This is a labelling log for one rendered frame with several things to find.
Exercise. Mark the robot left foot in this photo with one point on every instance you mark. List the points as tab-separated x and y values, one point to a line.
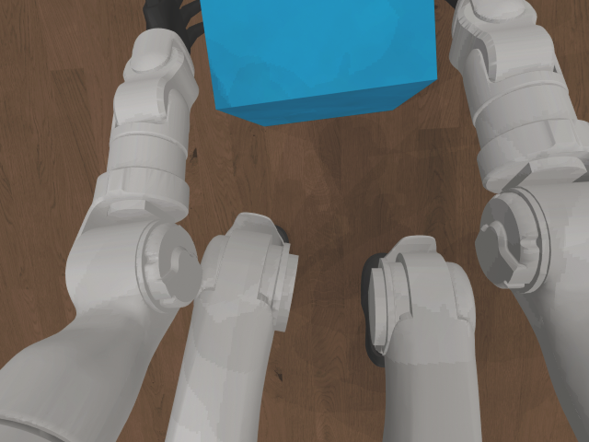
282	234

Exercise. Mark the robot left thigh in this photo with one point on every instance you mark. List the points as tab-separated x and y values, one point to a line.
223	370

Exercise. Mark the left robot upper arm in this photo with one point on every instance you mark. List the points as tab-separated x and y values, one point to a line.
127	283

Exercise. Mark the left robot forearm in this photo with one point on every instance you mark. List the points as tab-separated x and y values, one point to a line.
149	137

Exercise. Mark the left robot hand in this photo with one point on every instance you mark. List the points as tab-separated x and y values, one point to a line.
165	14

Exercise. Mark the right robot forearm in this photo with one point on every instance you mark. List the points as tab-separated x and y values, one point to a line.
517	96

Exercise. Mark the right robot upper arm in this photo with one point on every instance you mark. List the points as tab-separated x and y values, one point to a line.
534	240

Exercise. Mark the carton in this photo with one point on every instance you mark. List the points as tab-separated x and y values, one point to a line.
283	61

